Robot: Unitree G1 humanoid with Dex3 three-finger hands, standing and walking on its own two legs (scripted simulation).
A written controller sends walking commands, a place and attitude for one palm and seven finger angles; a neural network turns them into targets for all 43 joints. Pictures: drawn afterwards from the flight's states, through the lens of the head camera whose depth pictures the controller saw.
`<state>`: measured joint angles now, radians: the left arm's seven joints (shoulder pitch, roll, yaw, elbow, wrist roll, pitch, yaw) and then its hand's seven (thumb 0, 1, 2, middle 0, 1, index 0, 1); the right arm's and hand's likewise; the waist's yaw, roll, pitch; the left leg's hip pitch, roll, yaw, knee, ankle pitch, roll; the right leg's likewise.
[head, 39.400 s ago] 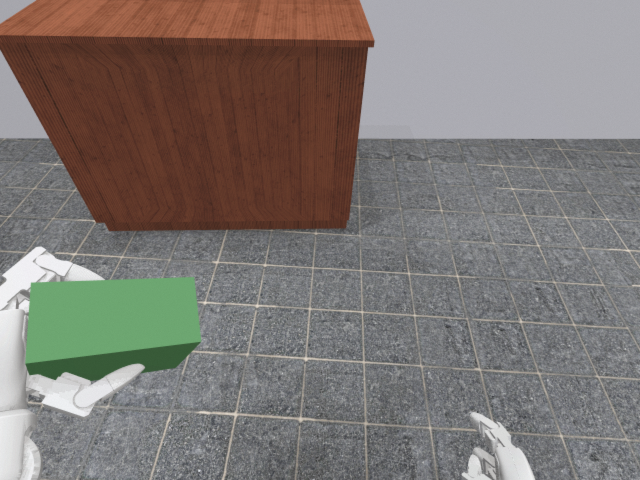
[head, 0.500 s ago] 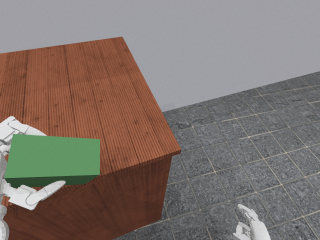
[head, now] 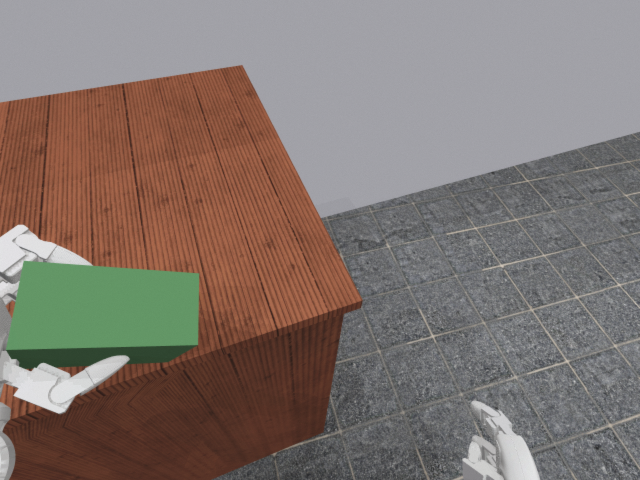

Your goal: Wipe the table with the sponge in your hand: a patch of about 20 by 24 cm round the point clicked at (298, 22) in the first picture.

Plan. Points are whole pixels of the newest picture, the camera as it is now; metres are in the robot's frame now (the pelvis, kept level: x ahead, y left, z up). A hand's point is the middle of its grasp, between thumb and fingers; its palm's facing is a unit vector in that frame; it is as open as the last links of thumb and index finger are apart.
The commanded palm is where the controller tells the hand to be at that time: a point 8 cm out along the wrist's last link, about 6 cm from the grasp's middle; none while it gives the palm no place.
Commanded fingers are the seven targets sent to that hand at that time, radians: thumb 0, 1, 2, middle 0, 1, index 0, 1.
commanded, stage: shuffle to correct the standing spot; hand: left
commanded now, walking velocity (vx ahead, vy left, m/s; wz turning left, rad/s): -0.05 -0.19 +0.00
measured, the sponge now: (135, 321) +0.23 +0.19 +0.14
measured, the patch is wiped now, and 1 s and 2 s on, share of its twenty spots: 0.00 0.00 0.00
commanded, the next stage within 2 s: come to a stop and stand still in 1.20 s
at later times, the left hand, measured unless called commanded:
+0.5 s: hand (59, 327) +0.21 +0.24 +0.17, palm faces +0.34 -0.85 -0.40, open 10.5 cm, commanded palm +0.16 +0.28 +0.18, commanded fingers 0.00 0.10 1.30 -1.20 -1.60 -1.20 -1.60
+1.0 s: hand (65, 333) +0.21 +0.23 +0.16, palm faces +0.34 -0.85 -0.40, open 10.5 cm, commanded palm +0.15 +0.28 +0.18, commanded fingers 0.00 0.10 1.30 -1.20 -1.60 -1.20 -1.60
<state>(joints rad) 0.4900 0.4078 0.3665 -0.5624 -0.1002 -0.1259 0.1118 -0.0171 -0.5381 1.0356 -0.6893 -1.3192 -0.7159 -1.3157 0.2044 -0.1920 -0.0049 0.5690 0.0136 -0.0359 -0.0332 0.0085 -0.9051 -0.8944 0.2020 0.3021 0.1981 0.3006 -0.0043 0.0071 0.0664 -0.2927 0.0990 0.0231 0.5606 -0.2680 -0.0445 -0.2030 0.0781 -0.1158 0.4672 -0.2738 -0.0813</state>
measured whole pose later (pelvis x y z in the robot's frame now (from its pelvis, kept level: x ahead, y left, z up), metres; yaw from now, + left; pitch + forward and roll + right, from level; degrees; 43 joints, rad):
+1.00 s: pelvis -0.01 +0.00 +0.00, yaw +0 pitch +0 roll -1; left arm 0.52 0.39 0.35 -0.56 -0.10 -0.12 0.13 -0.01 -0.54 1.04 -0.69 -1.32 -0.71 -1.32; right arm 0.22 -0.20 -0.01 0.57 0.01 -0.04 -0.04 0.01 -0.90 -0.89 0.20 0.30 0.20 0.30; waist -0.01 0.01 0.05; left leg -0.30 0.10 0.03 0.56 -0.26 -0.04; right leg -0.22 0.07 -0.11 0.49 -0.28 -0.09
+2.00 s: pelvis -0.01 +0.08 +0.01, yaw -2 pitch -1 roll -2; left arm 0.38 0.34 0.33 -0.46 -0.03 -0.19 0.11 -0.01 -0.54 1.04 -0.69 -1.31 -0.71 -1.32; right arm 0.20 -0.16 0.05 0.58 -0.01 -0.14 -0.01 0.01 -0.90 -0.89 0.20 0.30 0.20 0.30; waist 0.03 -0.05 0.04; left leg -0.24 0.00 0.12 0.48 -0.23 0.07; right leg -0.17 -0.03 -0.04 0.41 -0.21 0.03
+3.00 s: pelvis -0.01 +0.07 +0.01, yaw -1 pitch -1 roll -1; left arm 0.41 0.35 0.35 -0.47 -0.04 -0.16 0.12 -0.01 -0.54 1.04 -0.69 -1.31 -0.71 -1.32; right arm 0.19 -0.19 0.01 0.58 0.01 -0.10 -0.02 0.01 -0.90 -0.89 0.20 0.30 0.20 0.30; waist 0.03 -0.02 0.05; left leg -0.22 0.01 0.10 0.46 -0.23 0.05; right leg -0.16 -0.01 -0.05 0.40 -0.22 0.01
